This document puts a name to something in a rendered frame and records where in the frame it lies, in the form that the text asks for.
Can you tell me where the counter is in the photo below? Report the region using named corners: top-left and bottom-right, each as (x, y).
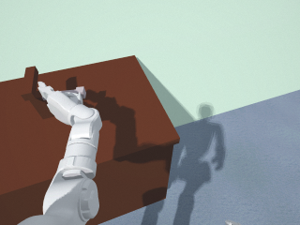
top-left (0, 55), bottom-right (180, 225)

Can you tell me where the robot left upper arm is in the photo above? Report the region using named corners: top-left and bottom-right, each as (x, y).
top-left (17, 177), bottom-right (99, 225)

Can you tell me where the tap lever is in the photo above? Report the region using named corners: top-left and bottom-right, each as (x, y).
top-left (42, 86), bottom-right (86, 100)

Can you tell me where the left robot forearm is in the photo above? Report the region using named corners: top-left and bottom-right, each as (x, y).
top-left (42, 104), bottom-right (102, 215)

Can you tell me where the robot left hand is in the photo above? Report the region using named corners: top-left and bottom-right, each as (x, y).
top-left (38, 82), bottom-right (83, 125)

